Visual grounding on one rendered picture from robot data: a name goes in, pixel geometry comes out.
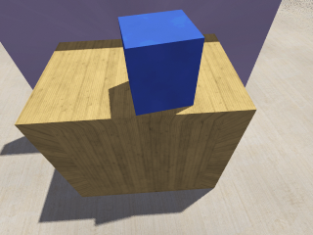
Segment pedestal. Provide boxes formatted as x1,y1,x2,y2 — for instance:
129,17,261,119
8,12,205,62
15,33,257,198

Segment carton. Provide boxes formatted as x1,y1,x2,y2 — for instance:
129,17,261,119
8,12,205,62
118,9,204,116

